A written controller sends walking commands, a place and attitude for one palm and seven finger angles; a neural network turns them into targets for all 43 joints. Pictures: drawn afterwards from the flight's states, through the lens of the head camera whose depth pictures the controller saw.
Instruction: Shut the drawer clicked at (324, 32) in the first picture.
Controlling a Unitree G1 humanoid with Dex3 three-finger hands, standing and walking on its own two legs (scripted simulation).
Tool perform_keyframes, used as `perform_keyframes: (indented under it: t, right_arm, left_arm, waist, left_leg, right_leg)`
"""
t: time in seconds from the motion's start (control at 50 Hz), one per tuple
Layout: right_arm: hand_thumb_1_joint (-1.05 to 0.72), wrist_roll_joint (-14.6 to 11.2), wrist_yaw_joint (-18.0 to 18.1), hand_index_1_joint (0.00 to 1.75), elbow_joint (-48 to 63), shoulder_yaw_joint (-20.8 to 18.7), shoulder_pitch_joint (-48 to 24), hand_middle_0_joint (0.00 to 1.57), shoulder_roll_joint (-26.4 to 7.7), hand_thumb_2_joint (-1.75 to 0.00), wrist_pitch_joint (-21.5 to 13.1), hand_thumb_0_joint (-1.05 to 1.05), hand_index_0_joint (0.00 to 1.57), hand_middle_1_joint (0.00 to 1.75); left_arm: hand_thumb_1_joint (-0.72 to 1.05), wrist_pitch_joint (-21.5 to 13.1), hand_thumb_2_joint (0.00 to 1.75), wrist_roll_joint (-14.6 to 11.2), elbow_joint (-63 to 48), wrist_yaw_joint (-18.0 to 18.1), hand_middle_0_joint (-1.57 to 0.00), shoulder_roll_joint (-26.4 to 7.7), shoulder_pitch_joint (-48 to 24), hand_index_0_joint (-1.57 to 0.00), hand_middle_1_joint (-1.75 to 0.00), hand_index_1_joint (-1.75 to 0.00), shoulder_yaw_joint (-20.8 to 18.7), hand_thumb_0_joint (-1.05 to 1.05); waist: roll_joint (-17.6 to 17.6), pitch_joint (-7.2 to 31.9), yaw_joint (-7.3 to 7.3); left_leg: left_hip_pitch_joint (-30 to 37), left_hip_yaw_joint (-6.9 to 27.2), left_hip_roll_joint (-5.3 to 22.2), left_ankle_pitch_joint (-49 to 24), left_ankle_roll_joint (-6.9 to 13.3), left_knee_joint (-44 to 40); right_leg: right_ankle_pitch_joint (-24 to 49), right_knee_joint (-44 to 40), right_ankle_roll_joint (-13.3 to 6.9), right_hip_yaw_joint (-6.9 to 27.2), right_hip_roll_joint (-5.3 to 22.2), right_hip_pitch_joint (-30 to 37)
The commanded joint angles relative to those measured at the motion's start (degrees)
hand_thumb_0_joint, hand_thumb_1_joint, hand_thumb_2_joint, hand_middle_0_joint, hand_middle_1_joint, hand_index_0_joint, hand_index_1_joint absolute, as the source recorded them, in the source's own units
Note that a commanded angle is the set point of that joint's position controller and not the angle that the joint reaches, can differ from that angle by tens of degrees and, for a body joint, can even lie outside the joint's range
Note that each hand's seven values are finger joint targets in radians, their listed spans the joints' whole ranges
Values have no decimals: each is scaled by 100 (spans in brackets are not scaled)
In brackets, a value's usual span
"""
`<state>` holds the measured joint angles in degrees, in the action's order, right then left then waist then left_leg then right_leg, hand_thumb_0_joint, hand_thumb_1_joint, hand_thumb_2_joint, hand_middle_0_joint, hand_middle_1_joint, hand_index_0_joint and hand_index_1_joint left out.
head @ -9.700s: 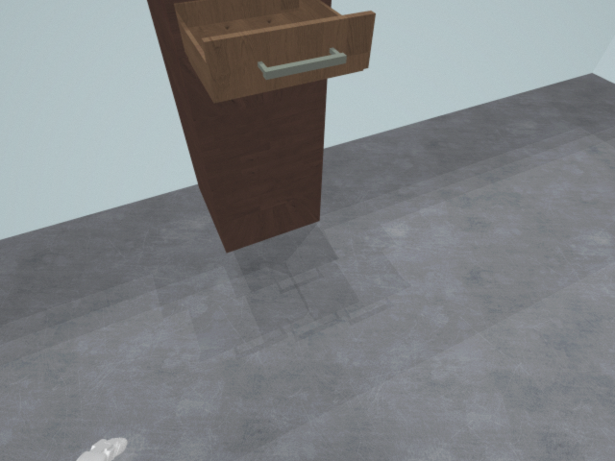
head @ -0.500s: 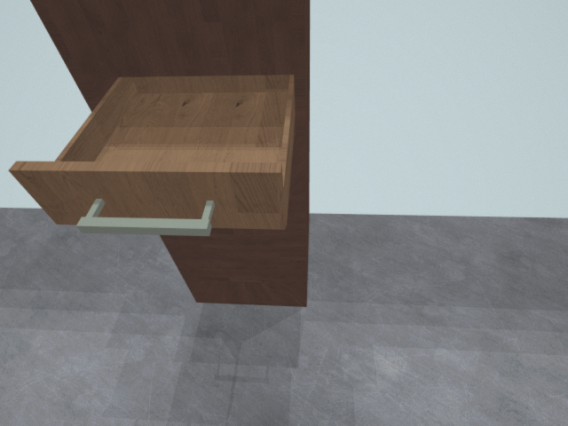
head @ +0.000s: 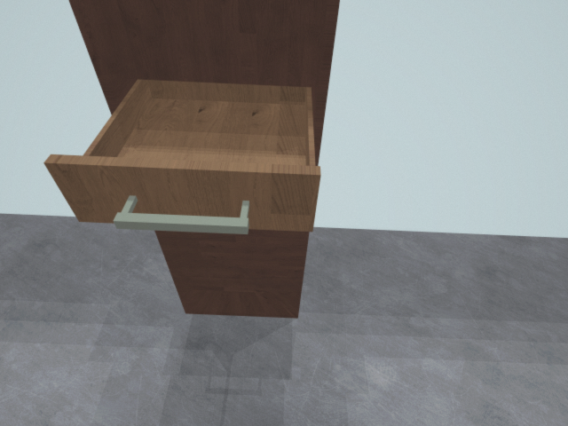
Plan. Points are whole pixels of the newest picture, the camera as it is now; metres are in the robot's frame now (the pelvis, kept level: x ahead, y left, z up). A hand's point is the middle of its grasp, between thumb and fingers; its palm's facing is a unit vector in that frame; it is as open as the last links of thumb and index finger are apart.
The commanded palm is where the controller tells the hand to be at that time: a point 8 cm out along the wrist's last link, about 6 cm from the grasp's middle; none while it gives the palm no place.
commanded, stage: come to a stop and stand still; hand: left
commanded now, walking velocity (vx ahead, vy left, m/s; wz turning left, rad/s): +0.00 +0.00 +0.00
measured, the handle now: (185, 214) +0.38 +0.18 +0.10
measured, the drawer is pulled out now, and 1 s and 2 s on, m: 0.25 0.25 0.25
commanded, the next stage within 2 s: look again from close up in 0.48 s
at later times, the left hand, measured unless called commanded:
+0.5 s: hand out of the picture -0.01 +0.17 -0.18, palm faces +0.05 -0.99 -0.15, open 7.4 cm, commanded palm none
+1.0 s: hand out of the picture +0.01 +0.20 -0.18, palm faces +0.01 -0.98 -0.21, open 7.3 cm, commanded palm none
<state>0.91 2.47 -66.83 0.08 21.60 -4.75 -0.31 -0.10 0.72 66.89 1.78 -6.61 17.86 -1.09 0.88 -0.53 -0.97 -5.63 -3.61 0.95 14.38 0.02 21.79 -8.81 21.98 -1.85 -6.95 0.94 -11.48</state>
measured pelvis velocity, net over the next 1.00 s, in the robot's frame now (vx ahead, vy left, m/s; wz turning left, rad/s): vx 0.00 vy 0.02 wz -0.01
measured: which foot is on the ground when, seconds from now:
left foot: down 0.00-1.00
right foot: down 0.00-1.00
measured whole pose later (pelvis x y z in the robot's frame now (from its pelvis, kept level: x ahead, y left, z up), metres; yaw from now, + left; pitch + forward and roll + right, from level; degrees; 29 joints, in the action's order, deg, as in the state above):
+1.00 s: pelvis +0.00 +0.02 -0.01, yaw +0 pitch -3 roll +0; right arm 0.9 1.2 -62.3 0.9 18.3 -8.1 -1.0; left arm -0.7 0.8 62.7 2.3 -8.9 16.3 0.8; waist -0.3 -0.9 0.2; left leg -6.3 -4.8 -1.1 16.9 2.2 26.0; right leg -11.4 27.5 0.0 -5.4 3.3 -13.1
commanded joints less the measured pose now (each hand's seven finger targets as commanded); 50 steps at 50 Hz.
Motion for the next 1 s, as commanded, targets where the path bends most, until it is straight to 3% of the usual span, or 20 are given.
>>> perform_keyframes:
  t: [0.0,0.3,0.54,0.56,0.58,0.6,0.62,0.64,0.68,0.72,0.8,0.98]
  right_arm:
    - [-90,-25,27,30,157,-63,368,20,-531,-90,-92,0,20,30]
    - [-90,-59,42,30,119,-68,346,20,-538,-90,-159,0,20,30]
    - [-90,-57,48,30,138,-73,241,20,-587,-90,-173,0,20,30]
    - [-90,-104,-73,30,627,-61,-413,20,-868,-90,-223,0,20,30]
    - [-90,-84,-43,30,750,-22,-276,20,-740,-90,-227,0,20,30]
    - [-90,-60,-22,30,675,-72,172,20,-590,-90,-225,0,20,30]
    - [-90,-62,-24,30,663,-65,193,20,-605,-90,-221,0,20,30]
    - [-90,-61,-35,30,642,-59,166,20,-654,-90,-192,0,20,30]
    - [-90,-38,-50,30,687,-59,61,20,-701,-90,-171,0,20,30]
    - [-90,-32,-54,30,696,-50,-5,20,-782,-90,-151,0,20,30]
    - [-90,-27,-82,30,692,-21,-12,20,-833,-90,-134,0,20,30]
    - [-90,-28,-105,30,598,8,19,20,-850,-90,-144,0,20,30]
  left_arm:
    - [90,-26,90,-9,-128,32,-20,-372,459,-20,-30,-30,-39,0]
    - [90,-74,90,-1,-86,72,-20,-337,547,-20,-30,-30,5,0]
    - [90,-98,90,0,-107,79,-20,-416,482,-20,-30,-30,4,0]
    - [90,-208,90,67,-9,277,-20,-644,737,-20,-30,-30,79,0]
    - [90,-276,90,42,-36,247,-20,-760,695,-20,-30,-30,89,0]
    - [90,-247,90,2,-203,222,-20,-749,674,-20,-30,-30,46,0]
    - [90,-230,90,-25,-262,199,-20,-705,578,-20,-30,-30,95,0]
    - [90,-226,90,-15,-314,156,-20,-681,428,-20,-30,-30,114,0]
    - [90,-182,90,-10,-436,110,-20,-683,240,-20,-30,-30,109,0]
    - [90,-143,90,-3,-465,87,-20,-596,165,-20,-30,-30,132,0]
    - [90,-112,90,-5,-527,66,-20,-634,169,-20,-30,-30,147,0]
    - [90,-101,90,-17,-614,56,-20,-714,189,-20,-30,-30,124,0]
  waist:
    - [-260,-684,-65]
    - [-143,-504,20]
    - [-164,-557,41]
    - [34,-797,-108]
    - [-194,-450,131]
    - [-270,199,160]
    - [-267,531,170]
    - [-240,587,198]
    - [-154,330,179]
    - [-137,-282,151]
    - [-54,-764,113]
    - [8,-567,74]
  left_leg:
    - [-1119,698,613,380,157,-917]
    - [-606,573,617,-631,176,-697]
    - [-462,501,589,-860,152,-623]
    - [-1067,283,673,-1418,39,479]
    - [-849,233,446,-2073,-43,413]
    - [-652,282,385,-1047,-2,246]
    - [-596,332,428,-755,37,283]
    - [-588,394,438,-678,62,202]
    - [-605,493,491,-735,119,83]
    - [-940,590,504,-579,161,-72]
    - [-1134,634,475,-295,187,-289]
    - [-1018,599,440,-120,197,-487]
  right_leg:
    - [-133,-253,119,571,526,260]
    - [390,-124,132,594,583,155]
    - [518,-152,121,644,606,153]
    - [1966,212,76,824,815,-44]
    - [3629,521,-12,775,965,278]
    - [2894,632,-105,818,986,704]
    - [2239,577,-129,810,936,740]
    - [1541,515,-121,775,848,692]
    - [693,417,-100,709,703,414]
    - [192,326,-59,672,630,159]
    - [-136,193,-37,684,569,-55]
    - [-138,70,-3,685,590,175]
